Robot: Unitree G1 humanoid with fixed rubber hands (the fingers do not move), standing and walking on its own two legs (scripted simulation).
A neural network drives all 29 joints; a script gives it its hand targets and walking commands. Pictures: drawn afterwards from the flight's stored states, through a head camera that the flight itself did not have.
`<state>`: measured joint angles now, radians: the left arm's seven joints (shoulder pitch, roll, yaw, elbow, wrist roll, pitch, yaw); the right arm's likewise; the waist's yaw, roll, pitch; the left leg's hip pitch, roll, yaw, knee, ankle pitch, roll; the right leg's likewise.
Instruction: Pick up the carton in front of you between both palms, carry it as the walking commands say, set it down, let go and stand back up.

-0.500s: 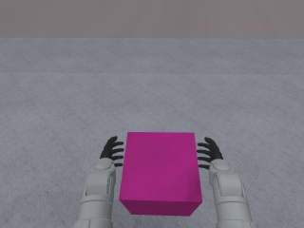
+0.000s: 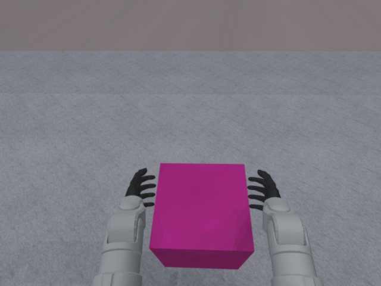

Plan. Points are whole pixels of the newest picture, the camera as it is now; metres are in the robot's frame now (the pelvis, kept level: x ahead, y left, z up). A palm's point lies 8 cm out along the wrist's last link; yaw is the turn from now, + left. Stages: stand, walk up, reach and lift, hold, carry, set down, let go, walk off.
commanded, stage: carry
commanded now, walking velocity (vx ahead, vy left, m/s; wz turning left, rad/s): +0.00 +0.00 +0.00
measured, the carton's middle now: (201, 219) +0.32 +0.00 -0.10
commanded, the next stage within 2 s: hold in 0.74 s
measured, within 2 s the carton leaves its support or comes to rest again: neither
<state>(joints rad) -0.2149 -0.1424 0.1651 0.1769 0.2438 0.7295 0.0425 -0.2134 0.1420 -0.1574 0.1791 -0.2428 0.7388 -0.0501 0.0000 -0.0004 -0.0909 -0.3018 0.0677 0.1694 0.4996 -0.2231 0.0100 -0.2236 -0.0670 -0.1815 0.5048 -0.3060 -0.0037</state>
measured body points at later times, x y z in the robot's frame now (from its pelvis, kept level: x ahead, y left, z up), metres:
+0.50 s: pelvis -0.01 -0.01 +0.00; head -0.03 -0.01 +0.45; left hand +0.29 +0.14 +0.03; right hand +0.29 -0.16 +0.03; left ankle +0.02 +0.11 -0.74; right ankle -0.03 -0.11 -0.74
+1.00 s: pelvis -0.03 +0.00 +0.01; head -0.06 +0.00 +0.46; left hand +0.28 +0.12 +0.04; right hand +0.25 -0.18 +0.04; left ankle +0.02 +0.13 -0.74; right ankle -0.03 -0.11 -0.74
